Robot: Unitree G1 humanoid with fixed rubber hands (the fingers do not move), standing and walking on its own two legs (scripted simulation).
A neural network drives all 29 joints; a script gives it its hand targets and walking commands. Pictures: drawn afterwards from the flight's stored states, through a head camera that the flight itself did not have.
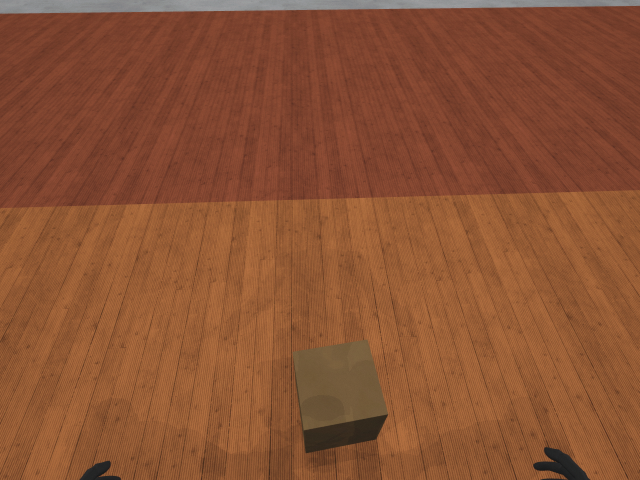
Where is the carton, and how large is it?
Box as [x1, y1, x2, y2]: [293, 339, 387, 452]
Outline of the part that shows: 367,339 293,352 296,387 306,452 376,438 387,415 387,411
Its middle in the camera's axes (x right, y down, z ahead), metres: +0.05 +0.45 +1.10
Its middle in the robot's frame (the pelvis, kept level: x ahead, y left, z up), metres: +0.42 -0.04 -0.66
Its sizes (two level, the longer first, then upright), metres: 0.210 0.200 0.250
